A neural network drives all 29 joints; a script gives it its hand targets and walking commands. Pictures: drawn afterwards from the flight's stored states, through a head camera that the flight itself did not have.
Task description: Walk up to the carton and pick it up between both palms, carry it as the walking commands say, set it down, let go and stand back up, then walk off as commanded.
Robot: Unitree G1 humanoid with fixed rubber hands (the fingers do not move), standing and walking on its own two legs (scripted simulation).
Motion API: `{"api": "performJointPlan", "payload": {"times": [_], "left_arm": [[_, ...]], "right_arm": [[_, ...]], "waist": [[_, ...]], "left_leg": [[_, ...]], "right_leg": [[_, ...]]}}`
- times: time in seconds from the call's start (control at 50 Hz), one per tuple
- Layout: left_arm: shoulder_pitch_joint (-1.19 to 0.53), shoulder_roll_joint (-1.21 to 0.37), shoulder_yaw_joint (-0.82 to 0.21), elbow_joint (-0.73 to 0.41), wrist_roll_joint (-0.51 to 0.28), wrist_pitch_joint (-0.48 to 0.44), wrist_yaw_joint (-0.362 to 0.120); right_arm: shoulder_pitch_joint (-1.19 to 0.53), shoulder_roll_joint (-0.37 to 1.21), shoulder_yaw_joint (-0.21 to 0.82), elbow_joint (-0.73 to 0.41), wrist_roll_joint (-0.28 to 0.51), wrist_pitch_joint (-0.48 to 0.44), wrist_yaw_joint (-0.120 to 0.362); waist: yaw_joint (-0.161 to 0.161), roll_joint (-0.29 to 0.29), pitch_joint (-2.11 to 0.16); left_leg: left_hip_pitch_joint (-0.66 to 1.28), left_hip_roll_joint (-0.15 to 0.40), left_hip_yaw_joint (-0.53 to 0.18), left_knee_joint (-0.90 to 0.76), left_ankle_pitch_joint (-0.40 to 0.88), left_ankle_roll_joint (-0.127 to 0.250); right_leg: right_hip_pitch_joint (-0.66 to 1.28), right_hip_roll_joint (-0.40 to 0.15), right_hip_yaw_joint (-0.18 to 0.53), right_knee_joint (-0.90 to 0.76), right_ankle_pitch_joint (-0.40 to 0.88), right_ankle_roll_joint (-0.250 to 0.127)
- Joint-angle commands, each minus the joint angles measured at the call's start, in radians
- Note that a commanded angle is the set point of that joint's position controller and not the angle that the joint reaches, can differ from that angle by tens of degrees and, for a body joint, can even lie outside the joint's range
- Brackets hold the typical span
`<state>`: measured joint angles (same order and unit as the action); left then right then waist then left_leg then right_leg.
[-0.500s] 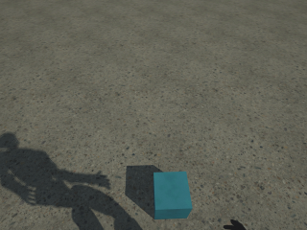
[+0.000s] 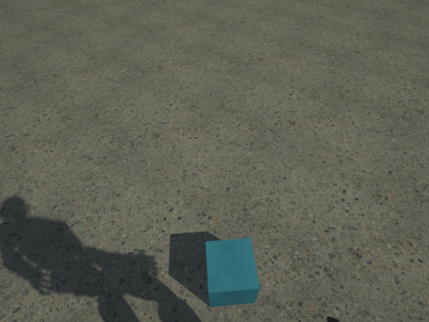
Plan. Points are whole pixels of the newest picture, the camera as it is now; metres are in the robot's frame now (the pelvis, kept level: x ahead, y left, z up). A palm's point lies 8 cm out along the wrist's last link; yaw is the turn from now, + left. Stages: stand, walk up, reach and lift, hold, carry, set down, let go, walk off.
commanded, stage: walk up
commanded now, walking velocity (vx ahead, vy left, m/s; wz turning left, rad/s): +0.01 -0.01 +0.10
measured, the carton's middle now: (230, 272) +0.44 -0.04 -0.66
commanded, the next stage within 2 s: stand in 0.78 s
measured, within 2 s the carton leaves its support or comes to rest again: neither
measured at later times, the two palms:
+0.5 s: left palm out of the picture +0.01 +0.24 -0.12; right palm out of the picture +0.10 -0.24 -0.12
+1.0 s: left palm out of the picture +0.00 +0.24 -0.12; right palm out of the picture +0.09 -0.24 -0.11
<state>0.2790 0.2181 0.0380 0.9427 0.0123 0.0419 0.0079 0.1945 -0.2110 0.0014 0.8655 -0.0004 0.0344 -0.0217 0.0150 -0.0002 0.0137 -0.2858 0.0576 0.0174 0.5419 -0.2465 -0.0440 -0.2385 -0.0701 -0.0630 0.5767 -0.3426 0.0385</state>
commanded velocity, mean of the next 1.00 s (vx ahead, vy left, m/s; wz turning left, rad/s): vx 0.01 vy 0.00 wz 0.02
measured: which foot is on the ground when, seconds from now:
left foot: down 0.00-0.00, up 0.02-0.28, down 0.30-1.00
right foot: down 0.00-1.00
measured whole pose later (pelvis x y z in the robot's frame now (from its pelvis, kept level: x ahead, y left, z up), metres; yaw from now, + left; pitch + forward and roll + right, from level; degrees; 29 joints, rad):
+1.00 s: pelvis -0.02 -0.01 +0.01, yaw +3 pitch -1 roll +0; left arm 0.27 0.21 0.03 0.95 0.02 0.01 0.01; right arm 0.22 -0.21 0.00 0.88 0.00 0.02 -0.02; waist 0.02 0.00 0.02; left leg -0.24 0.00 0.01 0.50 -0.25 0.00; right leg -0.22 -0.05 -0.13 0.51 -0.27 -0.01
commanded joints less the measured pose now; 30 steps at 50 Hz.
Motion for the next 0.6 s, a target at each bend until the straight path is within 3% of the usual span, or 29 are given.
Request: {"api": "performJointPlan", "payload": {"times": [0.0, 0.02, 0.06, 0.1, 0.16, 0.2, 0.24, 0.26, 0.28, 0.3, 0.32, 0.34, 0.4, 0.46, 0.58], "left_arm": [[0.102, 0.195, 0.025, -0.015, 0.013, -0.055, 0.007], [0.052, 0.233, 0.026, -0.025, 0.024, -0.049, 0.008], [-0.001, 0.176, 0.016, -0.040, 0.025, -0.048, 0.011], [-0.060, 0.140, 0.005, -0.052, 0.014, -0.052, 0.017], [-0.016, 0.135, 0.000, -0.040, 0.005, -0.061, 0.021], [0.020, 0.146, 0.006, -0.021, 0.006, -0.058, 0.022], [0.010, 0.140, 0.009, -0.013, 0.004, -0.051, 0.021], [0.009, 0.113, 0.000, -0.018, 0.005, -0.053, 0.020], [0.012, 0.080, -0.015, -0.025, 0.005, -0.057, 0.019], [0.015, 0.053, -0.023, -0.029, 0.005, -0.057, 0.018], [0.029, 0.041, -0.024, -0.028, 0.004, -0.049, 0.017], [0.028, 0.046, -0.019, -0.018, 0.000, -0.041, 0.015], [0.019, 0.066, -0.017, -0.008, 0.007, -0.042, 0.010], [0.021, 0.075, -0.020, -0.003, 0.006, -0.050, 0.010], [0.021, 0.070, -0.021, -0.005, 0.008, -0.047, 0.011]], "right_arm": [[0.017, -0.062, -0.041, 0.003, -0.019, -0.010, 0.013], [-0.001, -0.084, -0.046, -0.003, -0.019, 0.008, 0.015], [-0.041, -0.098, -0.056, -0.005, -0.021, 0.014, 0.024], [0.001, -0.085, -0.051, 0.016, -0.017, 0.015, 0.026], [0.032, -0.076, -0.045, 0.029, -0.007, 0.006, 0.015], [0.002, -0.063, -0.037, 0.018, -0.002, -0.002, 0.011], [0.047, -0.055, -0.026, 0.038, -0.001, -0.015, 0.005], [0.069, -0.082, -0.029, 0.049, -0.005, -0.027, 0.001], [0.085, -0.125, -0.038, 0.060, -0.011, -0.035, -0.004], [0.089, -0.150, -0.042, 0.061, -0.010, -0.040, -0.003], [0.081, -0.160, -0.040, 0.051, -0.007, -0.042, 0.000], [0.068, -0.142, -0.034, 0.047, -0.009, -0.041, 0.001], [0.036, -0.102, -0.021, 0.045, -0.007, -0.037, -0.002], [0.039, -0.092, -0.023, 0.043, -0.005, -0.039, -0.002], [0.046, -0.089, -0.022, 0.037, -0.007, -0.036, -0.001]], "waist": [[0.040, -0.222, 0.002], [0.028, -0.230, 0.063], [0.020, -0.163, 0.104], [-0.002, -0.138, 0.087], [0.008, -0.139, 0.004], [0.021, -0.146, -0.024], [-0.009, -0.132, -0.069], [-0.021, -0.093, -0.105], [-0.022, -0.003, -0.144], [-0.016, 0.055, -0.139], [-0.001, 0.117, -0.109], [-0.001, 0.157, -0.075], [0.008, 0.087, -0.043], [0.003, 0.040, -0.061], [0.000, 0.033, -0.034]], "left_leg": [[-0.152, -0.075, -0.011, 0.094, -0.187, 0.028], [-0.146, -0.064, -0.063, 0.183, -0.274, 0.020], [-0.137, -0.045, -0.062, 0.279, -0.192, 0.023], [-0.116, -0.046, -0.046, 0.313, -0.168, 0.014], [-0.090, -0.051, -0.029, 0.209, -0.222, 0.013], [-0.069, -0.056, 0.000, 0.055, -0.227, 0.017], [0.063, -0.060, 0.029, -0.161, -0.030, 0.027], [0.154, -0.015, 0.011, -0.204, 0.138, 0.042], [0.246, 0.046, -0.041, -0.151, 0.396, 0.065], [0.278, 0.090, -0.083, -0.134, 0.512, 0.082], [0.239, 0.139, -0.118, -0.136, 0.537, 0.106], [0.187, 0.144, -0.130, -0.163, 0.466, 0.123], [0.106, 0.074, -0.091, -0.183, 0.266, 0.103], [0.115, 0.038, -0.053, -0.164, 0.239, 0.081], [0.097, 0.037, -0.057, -0.159, 0.194, 0.081]], "right_leg": [[0.119, -0.287, 0.323, -0.385, 0.146, -0.052], [-0.016, -0.357, 0.395, -0.459, 0.022, -0.106], [-0.045, -0.265, 0.305, -0.435, -0.054, -0.136], [-0.021, -0.223, 0.217, -0.355, 0.204, -0.146], [0.121, -0.222, 0.159, -0.250, 0.605, -0.164], [0.187, -0.217, 0.157, -0.189, 0.724, -0.170], [0.176, -0.174, 0.128, -0.132, 0.674, -0.142], [0.137, -0.132, 0.092, -0.098, 0.568, -0.116], [0.067, -0.082, 0.056, -0.077, 0.450, -0.094], [0.007, -0.041, 0.032, -0.090, 0.295, -0.076], [-0.011, -0.011, 0.013, -0.116, 0.133, -0.056], [0.016, -0.010, 0.013, -0.143, 0.087, -0.050], [0.080, -0.043, 0.038, -0.187, 0.197, -0.060], [0.097, -0.071, 0.053, -0.193, 0.288, -0.077], [0.064, -0.067, 0.054, -0.210, 0.211, -0.080]]}}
